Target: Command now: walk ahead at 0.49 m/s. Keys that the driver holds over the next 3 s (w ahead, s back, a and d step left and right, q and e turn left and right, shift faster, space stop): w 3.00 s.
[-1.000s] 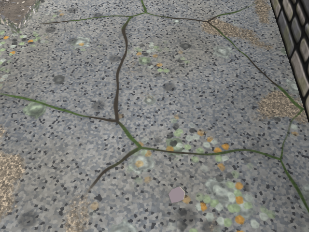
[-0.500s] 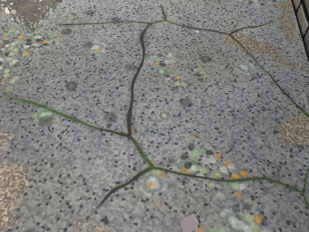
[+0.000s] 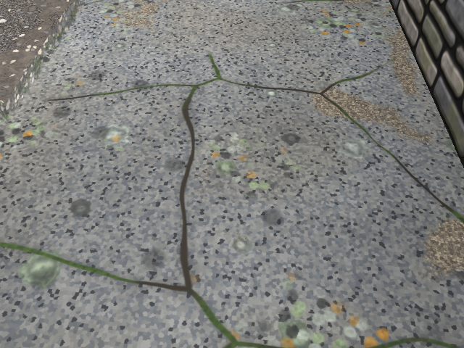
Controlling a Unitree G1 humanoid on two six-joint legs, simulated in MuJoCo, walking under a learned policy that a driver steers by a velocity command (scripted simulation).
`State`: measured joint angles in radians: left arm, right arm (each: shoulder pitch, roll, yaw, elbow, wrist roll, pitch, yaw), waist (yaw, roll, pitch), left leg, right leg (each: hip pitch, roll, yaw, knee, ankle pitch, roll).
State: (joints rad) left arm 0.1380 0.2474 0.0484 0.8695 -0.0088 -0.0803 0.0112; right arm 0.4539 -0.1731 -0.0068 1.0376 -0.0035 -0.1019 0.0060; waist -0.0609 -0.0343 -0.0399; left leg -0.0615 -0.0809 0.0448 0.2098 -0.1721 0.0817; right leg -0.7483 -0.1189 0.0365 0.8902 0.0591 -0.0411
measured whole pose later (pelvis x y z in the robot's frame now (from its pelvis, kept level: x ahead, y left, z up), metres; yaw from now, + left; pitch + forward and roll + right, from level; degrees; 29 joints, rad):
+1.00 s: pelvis +0.58 +0.01 -0.01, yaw +0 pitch +1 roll +0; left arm 0.23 0.27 0.06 0.94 -0.02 -0.09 0.01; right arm 0.25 -0.23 -0.05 0.91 0.00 -0.10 0.03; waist -0.02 -0.04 0.02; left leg -0.26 -0.05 0.07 0.38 -0.14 0.07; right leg -0.53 -0.10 0.03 1.14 -0.29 -0.05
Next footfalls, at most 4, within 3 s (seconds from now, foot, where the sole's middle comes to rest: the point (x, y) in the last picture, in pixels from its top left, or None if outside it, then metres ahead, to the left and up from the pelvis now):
0.28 right None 0.35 -0.15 -0.79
0.82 left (193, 316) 0.65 0.09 -0.79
1.38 right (261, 230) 0.96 -0.15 -0.79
1.94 left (196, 167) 1.28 0.08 -0.79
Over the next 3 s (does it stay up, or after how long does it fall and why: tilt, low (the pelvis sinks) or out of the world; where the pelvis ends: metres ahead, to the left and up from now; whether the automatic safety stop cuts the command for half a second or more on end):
stays up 1.68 -0.07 -0.01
